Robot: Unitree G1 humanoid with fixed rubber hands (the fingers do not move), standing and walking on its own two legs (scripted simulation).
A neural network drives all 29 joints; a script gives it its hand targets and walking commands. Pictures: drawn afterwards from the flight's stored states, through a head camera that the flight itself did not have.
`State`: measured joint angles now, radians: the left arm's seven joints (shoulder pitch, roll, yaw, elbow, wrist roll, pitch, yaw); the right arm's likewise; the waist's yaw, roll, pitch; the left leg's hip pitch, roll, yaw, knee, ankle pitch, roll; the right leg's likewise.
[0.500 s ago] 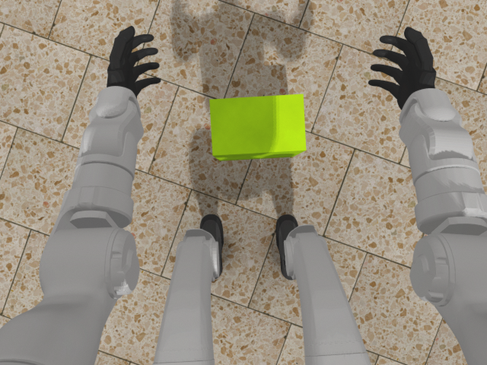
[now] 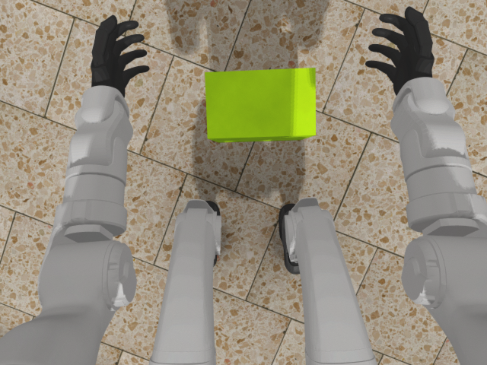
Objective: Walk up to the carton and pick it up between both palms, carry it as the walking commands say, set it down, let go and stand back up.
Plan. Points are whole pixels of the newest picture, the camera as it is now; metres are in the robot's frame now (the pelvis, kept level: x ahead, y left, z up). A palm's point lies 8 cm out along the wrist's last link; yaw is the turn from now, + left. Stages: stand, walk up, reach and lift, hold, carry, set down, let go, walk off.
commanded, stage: reach and lift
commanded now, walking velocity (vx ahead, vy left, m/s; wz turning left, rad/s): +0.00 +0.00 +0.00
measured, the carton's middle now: (259, 111) +0.49 -0.01 -0.47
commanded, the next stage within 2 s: none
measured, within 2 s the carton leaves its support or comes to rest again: neither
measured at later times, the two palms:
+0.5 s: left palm (162, 111) +0.48 +0.19 -0.34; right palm (357, 105) +0.47 -0.21 -0.33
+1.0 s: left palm (159, 110) +0.49 +0.22 -0.40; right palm (339, 113) +0.47 -0.20 -0.43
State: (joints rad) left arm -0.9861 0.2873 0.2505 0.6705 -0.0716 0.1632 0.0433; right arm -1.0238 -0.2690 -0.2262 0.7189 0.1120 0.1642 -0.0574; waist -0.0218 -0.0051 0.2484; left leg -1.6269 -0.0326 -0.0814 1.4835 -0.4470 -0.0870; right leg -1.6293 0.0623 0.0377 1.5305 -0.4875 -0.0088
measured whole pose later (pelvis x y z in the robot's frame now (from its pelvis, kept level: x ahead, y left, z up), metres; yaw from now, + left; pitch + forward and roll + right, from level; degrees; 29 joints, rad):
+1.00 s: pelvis -0.01 +0.01 -0.23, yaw +0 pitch +30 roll +2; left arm -1.26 0.40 0.09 1.02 -0.27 0.01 0.08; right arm -1.22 -0.42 -0.03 1.01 0.21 0.02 -0.06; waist 0.00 0.02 0.49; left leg -2.19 -0.08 -0.07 2.27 -0.59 -0.11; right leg -2.20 0.05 0.02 2.31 -0.63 0.01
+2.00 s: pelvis +0.00 +0.01 -0.22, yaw -1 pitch +39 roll +1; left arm -1.34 0.28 0.00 1.22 -0.28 -0.07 0.15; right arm -1.27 -0.32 0.06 1.16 0.31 -0.07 -0.13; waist 0.00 0.01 0.27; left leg -2.30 -0.06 -0.08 2.22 -0.60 -0.10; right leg -2.30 0.04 0.01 2.25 -0.62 0.01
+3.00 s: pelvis -0.04 +0.03 -0.21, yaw -3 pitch +23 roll +1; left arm -1.33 0.24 0.25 0.89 -0.18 0.18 0.19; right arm -1.38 -0.29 -0.15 0.94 0.16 0.20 -0.12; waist 0.00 0.03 0.52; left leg -2.08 -0.12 -0.08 2.23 -0.56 -0.12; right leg -2.10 0.11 0.06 2.24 -0.54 0.07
